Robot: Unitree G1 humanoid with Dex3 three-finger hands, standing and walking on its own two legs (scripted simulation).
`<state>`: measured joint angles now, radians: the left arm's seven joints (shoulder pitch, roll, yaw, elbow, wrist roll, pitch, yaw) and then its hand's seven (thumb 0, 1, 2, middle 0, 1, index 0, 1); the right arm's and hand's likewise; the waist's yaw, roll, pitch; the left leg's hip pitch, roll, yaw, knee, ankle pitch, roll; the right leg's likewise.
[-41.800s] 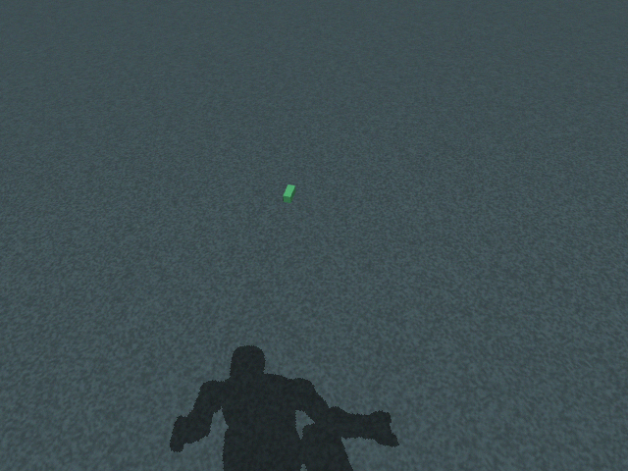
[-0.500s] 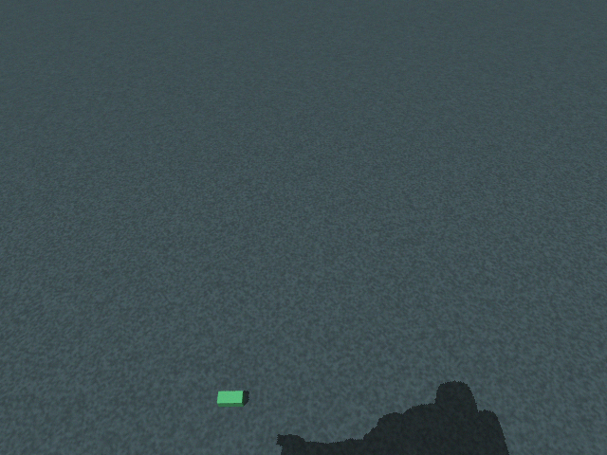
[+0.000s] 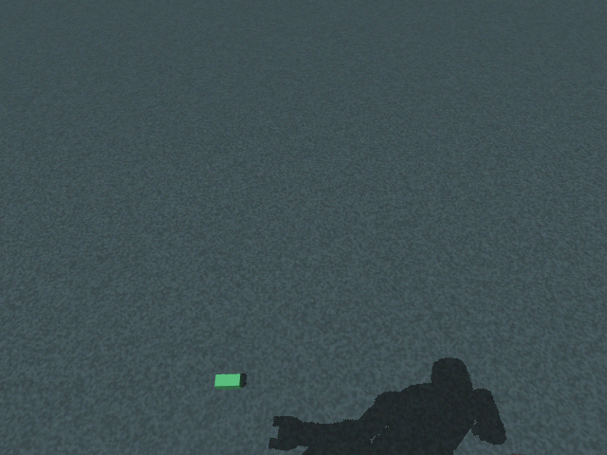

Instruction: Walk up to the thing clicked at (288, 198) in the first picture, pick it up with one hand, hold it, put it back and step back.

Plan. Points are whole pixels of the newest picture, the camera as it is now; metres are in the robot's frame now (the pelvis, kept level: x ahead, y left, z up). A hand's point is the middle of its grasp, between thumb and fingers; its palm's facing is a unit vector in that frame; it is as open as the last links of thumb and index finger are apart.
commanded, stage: step back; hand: left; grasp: from above
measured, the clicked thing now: (228, 381) +0.42 +0.27 -0.76
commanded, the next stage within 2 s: none
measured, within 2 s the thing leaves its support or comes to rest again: neither
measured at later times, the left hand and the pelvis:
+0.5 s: hand out of the picture +0.06 +0.30 -0.17, palm faces -0.10 -0.93 -0.36, open 7.4 cm; pelvis -0.08 +0.05 -0.01, yaw -3 degrees
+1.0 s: hand out of the picture -0.06 +0.32 -0.17, palm faces -0.02 -0.93 -0.37, open 7.4 cm; pelvis -0.21 +0.06 -0.03, yaw -1 degrees
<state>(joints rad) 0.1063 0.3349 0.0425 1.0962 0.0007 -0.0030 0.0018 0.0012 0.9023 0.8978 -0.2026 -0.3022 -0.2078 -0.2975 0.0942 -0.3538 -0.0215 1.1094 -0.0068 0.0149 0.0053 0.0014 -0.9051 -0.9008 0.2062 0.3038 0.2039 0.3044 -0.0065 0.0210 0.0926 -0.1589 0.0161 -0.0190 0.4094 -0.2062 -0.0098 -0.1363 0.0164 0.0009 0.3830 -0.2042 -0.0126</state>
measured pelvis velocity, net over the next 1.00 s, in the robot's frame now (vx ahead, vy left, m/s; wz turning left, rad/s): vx -0.21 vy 0.06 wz -0.02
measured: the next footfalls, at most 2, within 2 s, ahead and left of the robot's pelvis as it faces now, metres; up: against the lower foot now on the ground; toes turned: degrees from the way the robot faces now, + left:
right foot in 0.62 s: -0.09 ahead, -0.08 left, +0.00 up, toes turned -1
left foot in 0.96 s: -0.17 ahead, +0.16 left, +0.00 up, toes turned -3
